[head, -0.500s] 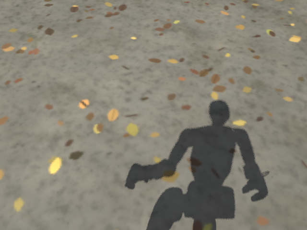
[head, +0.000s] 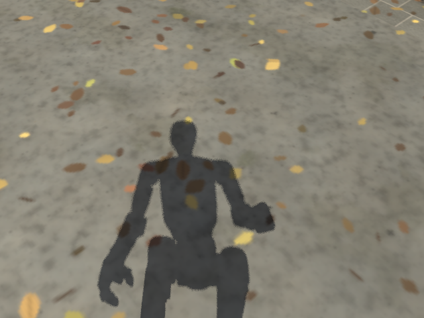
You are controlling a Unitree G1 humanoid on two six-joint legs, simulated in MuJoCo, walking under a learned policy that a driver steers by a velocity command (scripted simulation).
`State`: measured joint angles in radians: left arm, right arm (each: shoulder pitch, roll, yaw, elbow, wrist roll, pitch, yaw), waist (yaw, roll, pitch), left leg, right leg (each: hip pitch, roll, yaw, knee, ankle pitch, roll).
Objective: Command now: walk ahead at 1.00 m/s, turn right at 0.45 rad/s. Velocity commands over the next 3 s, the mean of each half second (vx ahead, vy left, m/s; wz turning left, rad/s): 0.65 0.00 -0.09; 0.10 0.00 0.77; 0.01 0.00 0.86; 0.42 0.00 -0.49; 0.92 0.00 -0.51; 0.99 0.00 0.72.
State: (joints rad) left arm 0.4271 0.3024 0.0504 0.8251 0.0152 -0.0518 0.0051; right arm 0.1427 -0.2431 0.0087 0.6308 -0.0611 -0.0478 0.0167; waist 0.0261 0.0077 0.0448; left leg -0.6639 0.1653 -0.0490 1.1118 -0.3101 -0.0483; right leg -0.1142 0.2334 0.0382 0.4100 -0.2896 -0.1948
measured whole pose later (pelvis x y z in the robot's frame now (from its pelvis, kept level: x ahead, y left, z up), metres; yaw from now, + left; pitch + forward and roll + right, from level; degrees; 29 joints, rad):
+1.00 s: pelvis +0.50 +0.03 +0.00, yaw +26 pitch +2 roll -2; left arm 0.09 0.29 0.08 0.77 -0.01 0.00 0.04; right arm 0.18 -0.32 -0.08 0.61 0.02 0.08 0.01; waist 0.00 0.02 0.05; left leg -0.42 0.09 0.05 0.75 -0.29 -0.02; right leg -0.31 -0.11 -0.22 0.48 -0.18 0.03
